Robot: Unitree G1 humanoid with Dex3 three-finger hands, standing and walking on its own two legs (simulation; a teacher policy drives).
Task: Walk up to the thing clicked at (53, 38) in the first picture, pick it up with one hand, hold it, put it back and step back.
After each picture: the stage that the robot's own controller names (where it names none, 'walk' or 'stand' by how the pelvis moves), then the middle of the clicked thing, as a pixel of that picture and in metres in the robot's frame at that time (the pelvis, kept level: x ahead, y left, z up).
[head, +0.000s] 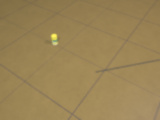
stand; (54, 39) +1.50 +0.34 -0.72
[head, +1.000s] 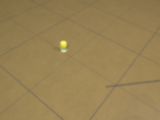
walk; (63, 46) +1.37 +0.16 -0.70
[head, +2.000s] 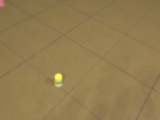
walk; (58, 80) +0.85 +0.16 -0.71
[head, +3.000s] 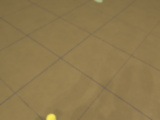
walk; out of the picture +0.50 +0.20 -0.71
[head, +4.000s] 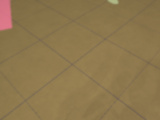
stand; out of the picture +0.40 +0.20 -0.72
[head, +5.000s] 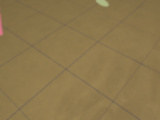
stand; out of the picture +0.37 +0.21 -0.73
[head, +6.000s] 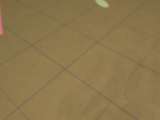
stand; out of the picture +0.38 +0.22 -0.73
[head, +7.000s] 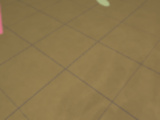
stand; out of the picture +0.37 +0.22 -0.73
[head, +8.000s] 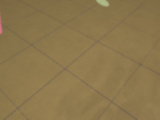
stand; out of the picture +0.37 +0.22 -0.73
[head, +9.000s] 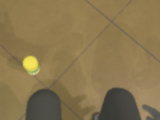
go down; (31, 65) +0.46 +0.22 -0.38
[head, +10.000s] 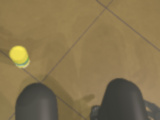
go down; (20, 57) +0.46 +0.24 -0.31
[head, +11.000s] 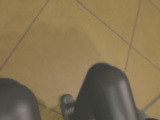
close in; out of the picture +0.45 +0.27 -0.23
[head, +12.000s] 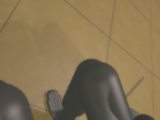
close; out of the picture +0.45 +0.29 -0.23
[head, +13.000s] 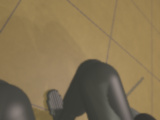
lift; out of the picture +0.43 +0.27 -0.23
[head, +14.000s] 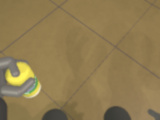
lift; (25, 81) +0.35 +0.20 -0.02
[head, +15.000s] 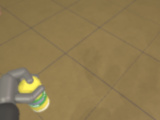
hold; (35, 94) +0.33 +0.18 -0.01
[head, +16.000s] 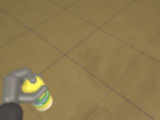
hold; (38, 94) +0.33 +0.17 -0.02
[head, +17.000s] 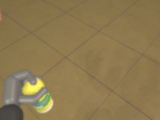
hold; (38, 96) +0.33 +0.17 -0.01
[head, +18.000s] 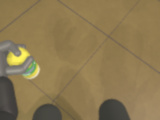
crouch; (24, 64) +0.42 +0.19 -0.09
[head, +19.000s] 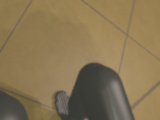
lower; out of the picture +0.54 +0.31 -0.24
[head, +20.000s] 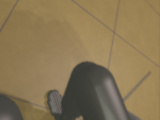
lower; out of the picture +0.53 +0.33 -0.24
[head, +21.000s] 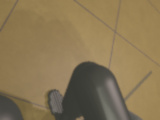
lower; out of the picture +0.54 +0.33 -0.24
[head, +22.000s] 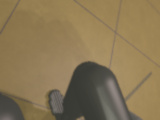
lower; out of the picture +0.53 +0.34 -0.24
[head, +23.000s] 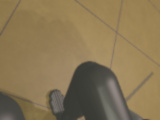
lower; out of the picture +0.53 +0.33 -0.24
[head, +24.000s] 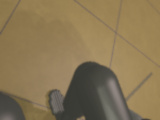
open; out of the picture +0.54 +0.34 -0.24
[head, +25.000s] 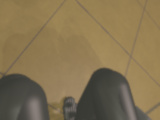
stand; out of the picture +0.52 +0.39 -0.27
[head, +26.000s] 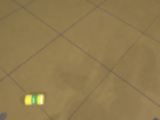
stand; (34, 99) +0.50 +0.30 -0.61
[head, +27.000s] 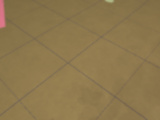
stand; out of the picture +0.47 +0.29 -0.69
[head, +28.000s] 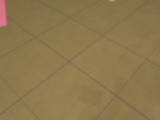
stand; out of the picture +0.45 +0.29 -0.69
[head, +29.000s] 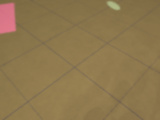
stand; out of the picture +0.46 +0.27 -0.74
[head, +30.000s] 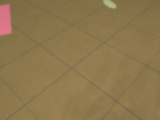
stand; out of the picture +0.43 +0.30 -0.75
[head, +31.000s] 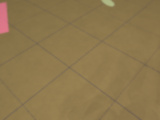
stand; out of the picture +0.41 +0.31 -0.75
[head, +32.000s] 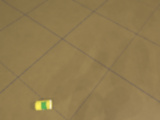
walk; (44, 105) +0.49 +0.27 -0.73
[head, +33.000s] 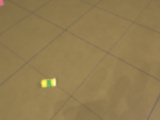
walk; (49, 82) +0.73 +0.35 -0.72
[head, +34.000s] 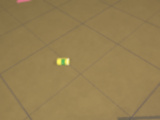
stand; (63, 61) +1.07 +0.27 -0.72
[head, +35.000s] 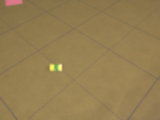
stand; (56, 67) +1.02 +0.29 -0.74
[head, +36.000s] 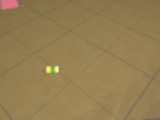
stand; (52, 69) +1.03 +0.30 -0.75
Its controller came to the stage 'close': yes
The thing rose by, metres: 0.70
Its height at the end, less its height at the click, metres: -0.02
